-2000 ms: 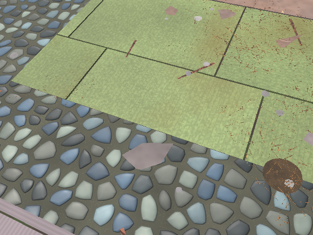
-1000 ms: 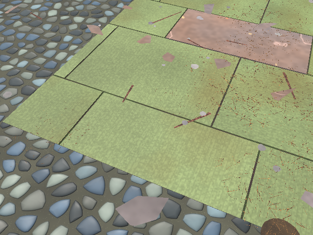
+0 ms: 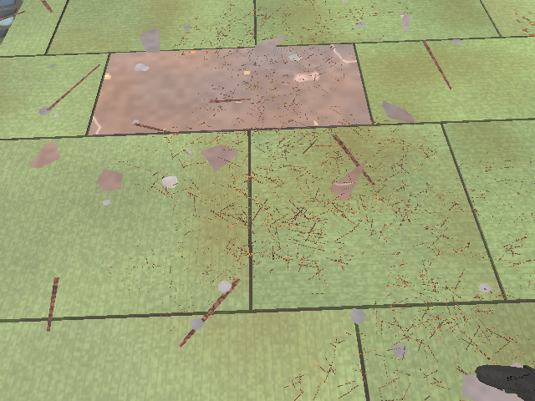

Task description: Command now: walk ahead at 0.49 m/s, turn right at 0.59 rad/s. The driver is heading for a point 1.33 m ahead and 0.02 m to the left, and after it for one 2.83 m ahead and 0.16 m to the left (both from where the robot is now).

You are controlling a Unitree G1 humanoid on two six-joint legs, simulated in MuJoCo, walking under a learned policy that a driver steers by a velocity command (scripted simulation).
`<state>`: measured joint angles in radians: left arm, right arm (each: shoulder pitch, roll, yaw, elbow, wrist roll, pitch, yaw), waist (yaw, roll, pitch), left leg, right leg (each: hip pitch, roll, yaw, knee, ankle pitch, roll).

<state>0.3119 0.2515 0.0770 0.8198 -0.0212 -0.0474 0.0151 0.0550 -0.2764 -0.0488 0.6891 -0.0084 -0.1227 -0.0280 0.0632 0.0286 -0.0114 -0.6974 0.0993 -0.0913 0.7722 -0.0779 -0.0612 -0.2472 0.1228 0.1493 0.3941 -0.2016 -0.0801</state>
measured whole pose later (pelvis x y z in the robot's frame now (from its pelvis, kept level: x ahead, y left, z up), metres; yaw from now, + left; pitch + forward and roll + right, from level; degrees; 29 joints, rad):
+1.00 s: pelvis +0.51 -0.08 +0.00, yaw -8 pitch +1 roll -2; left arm 0.34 0.25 0.08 0.83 0.01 -0.10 0.00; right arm 0.15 -0.28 -0.07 0.79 0.02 -0.05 0.02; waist 0.05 0.05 0.01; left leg -0.73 0.10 -0.07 0.82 0.05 0.00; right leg 0.00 0.04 -0.17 0.22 -0.25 -0.04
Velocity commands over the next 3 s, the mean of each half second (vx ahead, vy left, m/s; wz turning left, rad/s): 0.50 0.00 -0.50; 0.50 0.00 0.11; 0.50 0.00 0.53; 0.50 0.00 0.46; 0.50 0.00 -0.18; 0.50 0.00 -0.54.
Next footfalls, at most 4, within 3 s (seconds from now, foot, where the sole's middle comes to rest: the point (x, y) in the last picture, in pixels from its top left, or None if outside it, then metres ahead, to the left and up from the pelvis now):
0.14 left None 0.25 0.15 -0.78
0.64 right None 0.45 -0.17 -0.78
1.18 left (296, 286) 0.79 0.02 -0.78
1.66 right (351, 208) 1.08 -0.14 -0.78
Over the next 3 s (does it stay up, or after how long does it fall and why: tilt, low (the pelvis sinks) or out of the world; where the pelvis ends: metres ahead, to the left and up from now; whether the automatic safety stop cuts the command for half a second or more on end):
stays up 1.56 0.11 0.00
